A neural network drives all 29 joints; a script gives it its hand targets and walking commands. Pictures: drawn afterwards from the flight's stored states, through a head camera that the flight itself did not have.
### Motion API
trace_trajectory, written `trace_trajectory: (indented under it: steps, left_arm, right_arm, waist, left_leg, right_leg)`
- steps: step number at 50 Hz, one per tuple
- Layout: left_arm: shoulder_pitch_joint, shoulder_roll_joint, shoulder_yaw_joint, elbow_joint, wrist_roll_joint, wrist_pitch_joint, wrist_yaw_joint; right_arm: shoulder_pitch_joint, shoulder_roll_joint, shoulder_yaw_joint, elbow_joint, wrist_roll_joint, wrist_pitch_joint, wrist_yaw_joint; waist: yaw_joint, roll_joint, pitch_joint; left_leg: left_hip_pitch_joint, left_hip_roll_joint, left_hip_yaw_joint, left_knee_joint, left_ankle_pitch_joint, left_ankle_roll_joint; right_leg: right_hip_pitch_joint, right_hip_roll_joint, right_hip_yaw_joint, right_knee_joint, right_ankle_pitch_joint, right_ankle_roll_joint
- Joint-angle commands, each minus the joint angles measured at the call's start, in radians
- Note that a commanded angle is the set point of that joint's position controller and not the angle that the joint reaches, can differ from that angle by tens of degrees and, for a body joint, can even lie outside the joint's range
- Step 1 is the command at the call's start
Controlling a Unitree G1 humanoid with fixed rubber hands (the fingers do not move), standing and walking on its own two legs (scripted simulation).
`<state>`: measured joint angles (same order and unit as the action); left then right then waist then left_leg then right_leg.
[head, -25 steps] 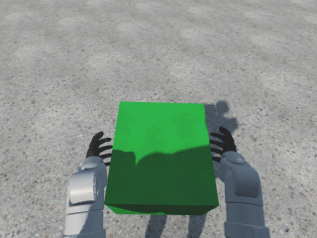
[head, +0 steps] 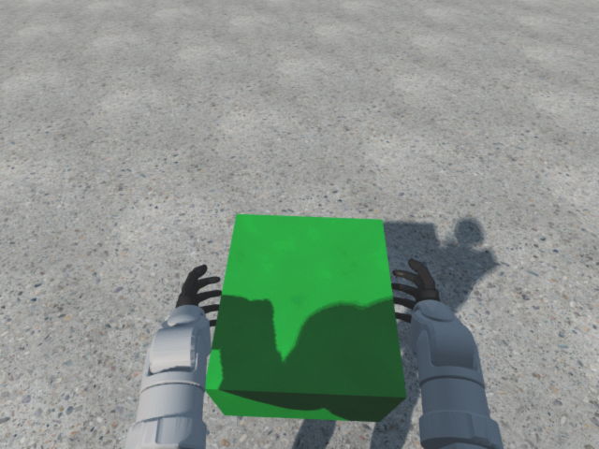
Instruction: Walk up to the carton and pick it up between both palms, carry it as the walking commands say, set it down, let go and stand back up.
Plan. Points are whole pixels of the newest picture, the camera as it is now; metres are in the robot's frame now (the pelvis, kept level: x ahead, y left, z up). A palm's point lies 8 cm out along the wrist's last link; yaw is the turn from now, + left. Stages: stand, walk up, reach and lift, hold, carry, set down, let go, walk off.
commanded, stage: hold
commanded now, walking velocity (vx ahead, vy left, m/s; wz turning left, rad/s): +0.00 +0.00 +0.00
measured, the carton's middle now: (305, 314) +0.33 +0.01 -0.05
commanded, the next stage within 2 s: set down in 0.36 s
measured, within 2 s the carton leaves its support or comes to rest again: neither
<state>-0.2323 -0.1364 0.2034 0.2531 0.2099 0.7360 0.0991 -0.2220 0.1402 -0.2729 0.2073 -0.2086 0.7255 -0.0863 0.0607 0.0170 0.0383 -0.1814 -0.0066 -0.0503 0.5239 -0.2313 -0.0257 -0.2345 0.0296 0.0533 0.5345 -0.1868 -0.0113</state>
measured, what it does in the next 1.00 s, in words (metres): stands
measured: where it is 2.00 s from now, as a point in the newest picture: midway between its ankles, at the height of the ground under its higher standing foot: outside the picture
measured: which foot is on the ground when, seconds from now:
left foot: down 0.00-1.00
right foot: down 0.00-1.00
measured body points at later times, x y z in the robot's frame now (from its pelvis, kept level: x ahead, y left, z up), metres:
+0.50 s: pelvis +0.06 +0.00 +0.02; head +0.05 +0.01 +0.47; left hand +0.32 +0.18 +0.01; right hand +0.35 -0.16 +0.03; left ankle +0.04 +0.14 -0.73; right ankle +0.07 -0.11 -0.73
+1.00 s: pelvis +0.00 +0.02 -0.01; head +0.07 +0.02 +0.43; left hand +0.34 +0.18 -0.04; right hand +0.35 -0.16 -0.03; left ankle +0.04 +0.14 -0.73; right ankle +0.07 -0.11 -0.73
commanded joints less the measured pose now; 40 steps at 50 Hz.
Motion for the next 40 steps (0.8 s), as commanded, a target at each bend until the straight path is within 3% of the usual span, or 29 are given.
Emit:
trace_trajectory:
  steps: [1,3,5,7,9,10,12,13,14,15,16,18,19,20,21,22,24,26,27,28,29,30,31,34,35,36,37,38,40]
  left_arm:
    - [-1.040,-0.973,-0.545,0.041,-0.317,-0.130,-0.367]
    - [-0.930,-0.933,-0.412,0.219,-0.246,-0.104,-0.387]
    - [-0.806,-0.921,-0.303,0.359,-0.177,-0.071,-0.412]
    - [-0.753,-0.879,-0.205,0.433,-0.111,-0.039,-0.433]
    - [-0.702,-0.836,-0.160,0.425,-0.072,-0.023,-0.452]
    - [-0.651,-0.838,-0.164,0.380,-0.065,-0.021,-0.459]
    - [-0.619,-0.844,-0.195,0.261,-0.064,-0.025,-0.462]
    - [-0.578,-0.897,-0.261,0.213,-0.080,-0.024,-0.468]
    - [-0.567,-0.911,-0.296,0.123,-0.103,-0.039,-0.459]
    - [-0.543,-0.942,-0.362,0.049,-0.127,-0.040,-0.454]
    - [-0.541,-0.947,-0.424,-0.037,-0.148,-0.051,-0.451]
    - [-0.555,-0.960,-0.545,-0.211,-0.208,-0.064,-0.433]
    - [-0.432,-0.875,-0.656,-0.314,-0.308,-0.096,-0.414]
    - [-0.454,-0.835,-0.628,-0.301,-0.289,-0.104,-0.400]
    - [-0.464,-0.845,-0.668,-0.344,-0.307,-0.117,-0.390]
    - [-0.486,-0.802,-0.694,-0.413,-0.308,-0.134,-0.374]
    - [-0.441,-0.824,-0.749,-0.433,-0.303,-0.136,-0.345]
    - [-0.418,-0.801,-0.706,-0.342,-0.255,-0.136,-0.336]
    - [-0.416,-0.824,-0.696,-0.291,-0.233,-0.134,-0.337]
    - [-0.392,-0.828,-0.661,-0.208,-0.216,-0.134,-0.343]
    - [-0.394,-0.833,-0.622,-0.143,-0.193,-0.140,-0.349]
    - [-0.384,-0.845,-0.603,-0.100,-0.192,-0.147,-0.355]
    - [-0.416,-0.861,-0.583,-0.052,-0.186,-0.160,-0.360]
    - [-0.496,-0.950,-0.537,0.050,-0.186,-0.204,-0.360]
    - [-0.522,-0.953,-0.506,0.074,-0.174,-0.223,-0.357]
    - [-0.539,-0.977,-0.469,0.135,-0.163,-0.231,-0.358]
    - [-0.591,-0.993,-0.475,0.122,-0.173,-0.253,-0.352]
    - [-0.618,-0.974,-0.464,0.117,-0.168,-0.272,-0.347]
    - [-0.655,-0.955,-0.396,0.201,-0.141,-0.297,-0.343]
  right_arm:
    - [-0.878,0.900,0.574,0.125,0.261,-0.081,0.365]
    - [-0.762,0.928,0.475,0.351,0.199,-0.042,0.365]
    - [-0.651,0.939,0.386,0.450,0.118,-0.008,0.353]
    - [-0.617,0.923,0.293,0.485,0.057,0.026,0.345]
    - [-0.626,0.919,0.280,0.426,0.047,0.041,0.339]
    - [-0.608,0.932,0.295,0.376,0.055,0.048,0.334]
    - [-0.616,0.990,0.393,0.257,0.104,0.052,0.333]
    - [-0.592,1.003,0.434,0.176,0.123,0.051,0.330]
    - [-0.625,1.027,0.529,0.085,0.172,0.038,0.344]
    - [-0.638,1.048,0.593,0.012,0.210,0.026,0.348]
    - [-0.602,1.075,0.646,-0.042,0.240,0.021,0.346]
    - [-0.606,1.116,0.767,-0.164,0.302,-0.003,0.348]
    - [-0.404,1.132,0.821,-0.251,0.373,-0.031,0.339]
    - [-0.366,1.071,0.776,-0.181,0.348,-0.037,0.338]
    - [-0.380,1.052,0.803,-0.189,0.351,-0.054,0.341]
    - [-0.371,1.023,0.794,-0.173,0.348,-0.078,0.345]
    - [-0.302,0.952,0.772,-0.141,0.321,-0.097,0.345]
    - [-0.301,0.901,0.706,-0.062,0.278,-0.115,0.353]
    - [-0.290,0.877,0.671,-0.029,0.250,-0.125,0.355]
    - [-0.263,0.847,0.614,0.044,0.212,-0.126,0.354]
    - [-0.287,0.844,0.579,0.071,0.191,-0.142,0.358]
    - [-0.291,0.835,0.555,0.105,0.164,-0.146,0.356]
    - [-0.308,0.819,0.515,0.125,0.139,-0.164,0.362]
    - [-0.465,0.784,0.461,0.162,0.111,-0.209,0.392]
    - [-0.523,0.775,0.442,0.168,0.092,-0.220,0.400]
    - [-0.579,0.764,0.439,0.184,0.091,-0.227,0.409]
    - [-0.606,0.742,0.429,0.193,0.089,-0.242,0.418]
    - [-0.649,0.784,0.456,0.200,0.111,-0.253,0.424]
    - [-0.747,0.779,0.455,0.226,0.104,-0.268,0.429]
  waist:
    - [-0.096,0.016,-0.411]
    - [-0.092,-0.021,-0.277]
    - [-0.114,-0.069,-0.210]
    - [-0.119,-0.110,-0.120]
    - [-0.095,-0.136,-0.058]
    - [-0.094,-0.123,-0.052]
    - [-0.034,-0.141,-0.091]
    - [-0.060,-0.108,-0.150]
    - [-0.003,-0.117,-0.210]
    - [0.014,-0.121,-0.298]
    - [0.012,-0.088,-0.359]
    - [0.023,-0.122,-0.511]
    - [-0.008,-0.140,-0.672]
    - [0.006,-0.101,-0.598]
    - [0.018,-0.099,-0.630]
    - [0.029,-0.050,-0.643]
    - [-0.008,0.062,-0.622]
    - [0.004,0.117,-0.552]
    - [-0.019,0.136,-0.504]
    - [-0.051,0.107,-0.468]
    - [-0.049,0.122,-0.431]
    - [-0.080,0.058,-0.385]
    - [-0.105,0.058,-0.366]
    - [-0.130,0.032,-0.331]
    - [-0.128,-0.018,-0.323]
    - [-0.113,-0.004,-0.287]
    - [-0.126,-0.011,-0.316]
    - [-0.090,-0.014,-0.356]
    - [-0.066,-0.090,-0.324]
  left_leg:
    - [-0.028,-0.029,-0.057,-0.124,-0.274,0.003]
    - [-0.067,-0.039,-0.025,-0.148,-0.262,0.013]
    - [0.003,-0.065,-0.008,-0.143,-0.174,0.022]
    - [0.011,-0.084,0.004,-0.176,-0.140,0.031]
    - [0.010,-0.097,0.010,-0.197,-0.091,0.041]
    - [0.028,-0.098,0.000,-0.204,-0.033,0.048]
    - [0.068,-0.104,-0.009,-0.209,0.085,0.054]
    - [0.092,-0.101,-0.023,-0.220,0.157,0.056]
    - [0.138,-0.096,-0.032,-0.222,0.252,0.054]
    - [0.186,-0.092,-0.042,-0.215,0.353,0.048]
    - [0.194,-0.095,-0.045,-0.213,0.404,0.044]
    - [0.241,-0.090,-0.059,-0.201,0.493,0.039]
    - [0.132,-0.118,-0.004,-0.224,0.590,0.052]
    - [0.079,-0.115,-0.006,-0.235,0.571,0.042]
    - [0.094,-0.113,-0.013,-0.221,0.571,0.036]
    - [0.124,-0.098,-0.018,-0.213,0.635,0.023]
    - [0.208,-0.077,-0.035,-0.190,0.751,0.007]
    - [0.225,-0.065,-0.031,-0.182,0.605,0.001]
    - [0.194,-0.068,-0.032,-0.179,0.549,-0.004]
    - [0.158,-0.069,-0.028,-0.186,0.473,-0.006]
    - [0.113,-0.074,-0.024,-0.176,0.377,-0.003]
    - [0.060,-0.077,-0.031,-0.172,0.321,0.001]
    - [0.049,-0.070,-0.030,-0.165,0.275,-0.003]
    - [0.032,-0.058,-0.043,-0.162,0.132,-0.012]
    - [0.019,-0.053,-0.052,-0.151,0.091,-0.009]
    - [-0.037,-0.053,-0.050,-0.154,0.011,-0.006]
    - [-0.040,-0.043,-0.064,-0.157,-0.003,-0.009]
    - [-0.043,-0.044,-0.061,-0.142,0.005,0.000]
    - [-0.111,-0.060,-0.049,-0.110,-0.058,0.013]
  right_leg:
    - [0.178,0.028,0.072,-0.109,-0.323,-0.006]
    - [0.181,0.013,0.074,-0.155,-0.354,0.000]
    - [0.143,-0.017,0.099,-0.210,-0.327,0.017]
    - [0.148,-0.027,0.091,-0.244,-0.232,0.041]
    - [0.164,-0.033,0.090,-0.260,-0.095,0.066]
    - [0.179,-0.041,0.096,-0.258,0.028,0.077]
    - [0.220,-0.037,0.101,-0.244,0.219,0.096]
    - [0.270,-0.030,0.095,-0.230,0.353,0.099]
    - [0.280,-0.017,0.079,-0.208,0.470,0.097]
    - [0.313,-0.011,0.079,-0.194,0.599,0.102]
    - [0.363,-0.013,0.099,-0.181,0.698,0.101]
    - [0.412,-0.001,0.106,-0.147,0.820,0.103]
    - [0.543,0.017,0.060,-0.137,1.024,0.080]
    - [0.487,0.019,0.063,-0.129,0.971,0.075]
    - [0.465,0.027,0.060,-0.125,0.904,0.064]
    - [0.405,0.037,0.054,-0.125,0.823,0.052]
    - [0.297,0.052,0.043,-0.146,0.646,0.035]
    - [0.182,0.052,0.047,-0.171,0.419,0.010]
    - [0.158,0.054,0.045,-0.173,0.375,0.002]
    - [0.154,0.056,0.039,-0.182,0.346,0.002]
    - [0.134,0.050,0.043,-0.167,0.298,-0.004]
    - [0.140,0.055,0.033,-0.162,0.277,0.002]
    - [0.108,0.061,0.030,-0.153,0.239,-0.005]
    - [0.037,0.075,-0.001,-0.129,0.084,-0.020]
    - [-0.003,0.082,-0.012,-0.112,0.046,-0.019]
    - [0.011,0.082,-0.019,-0.093,-0.007,-0.025]
    - [0.002,0.091,-0.026,-0.070,-0.004,-0.025]
    - [0.007,0.081,-0.018,-0.060,0.003,-0.024]
    - [-0.032,0.077,-0.021,-0.040,-0.056,-0.011]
